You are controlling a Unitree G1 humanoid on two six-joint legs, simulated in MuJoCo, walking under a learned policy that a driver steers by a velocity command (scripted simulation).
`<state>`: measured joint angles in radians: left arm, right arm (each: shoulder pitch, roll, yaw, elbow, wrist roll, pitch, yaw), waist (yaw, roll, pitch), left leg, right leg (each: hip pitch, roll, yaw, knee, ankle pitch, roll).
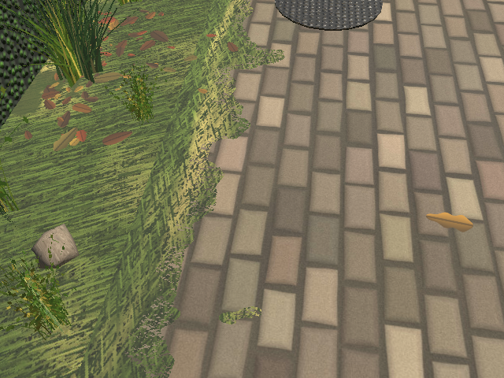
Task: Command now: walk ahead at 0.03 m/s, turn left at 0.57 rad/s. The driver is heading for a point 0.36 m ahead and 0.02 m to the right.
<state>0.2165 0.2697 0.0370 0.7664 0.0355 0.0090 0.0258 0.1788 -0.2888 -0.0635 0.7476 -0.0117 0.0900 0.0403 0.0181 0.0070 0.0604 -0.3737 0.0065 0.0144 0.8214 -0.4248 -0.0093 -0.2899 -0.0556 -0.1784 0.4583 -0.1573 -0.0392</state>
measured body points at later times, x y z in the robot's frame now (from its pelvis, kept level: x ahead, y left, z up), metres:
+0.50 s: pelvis -0.01 +0.02 +0.00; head +0.00 +0.01 +0.44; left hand +0.04 +0.29 -0.13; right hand +0.14 -0.22 -0.12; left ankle -0.01 +0.11 -0.74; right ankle -0.03 -0.08 -0.74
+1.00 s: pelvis +0.06 +0.04 +0.01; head +0.08 +0.06 +0.46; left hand +0.24 +0.29 -0.11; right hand +0.07 -0.25 -0.09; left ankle +0.06 +0.14 -0.74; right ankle +0.02 -0.08 -0.67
